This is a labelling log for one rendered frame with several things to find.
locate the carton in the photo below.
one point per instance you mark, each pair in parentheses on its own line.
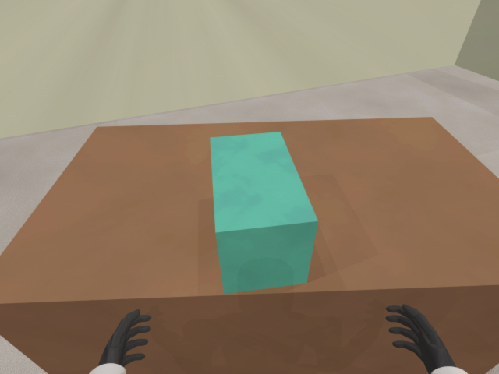
(265,225)

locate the pedestal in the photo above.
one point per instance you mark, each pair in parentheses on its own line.
(406,215)

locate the left robot hand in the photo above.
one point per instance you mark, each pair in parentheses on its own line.
(118,344)

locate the right robot hand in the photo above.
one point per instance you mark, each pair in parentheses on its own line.
(427,344)

